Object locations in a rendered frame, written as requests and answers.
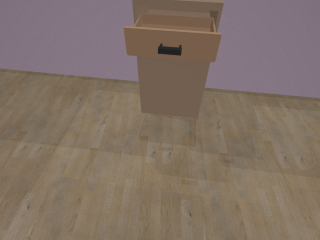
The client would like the cabinet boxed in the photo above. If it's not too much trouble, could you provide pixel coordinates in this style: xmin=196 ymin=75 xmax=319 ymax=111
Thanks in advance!
xmin=132 ymin=0 xmax=224 ymax=118

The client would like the handle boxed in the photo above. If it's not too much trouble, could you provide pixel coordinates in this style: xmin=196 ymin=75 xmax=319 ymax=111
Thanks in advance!
xmin=158 ymin=43 xmax=182 ymax=56

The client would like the drawer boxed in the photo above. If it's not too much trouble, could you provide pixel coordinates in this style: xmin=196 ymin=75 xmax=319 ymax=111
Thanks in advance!
xmin=123 ymin=13 xmax=222 ymax=63

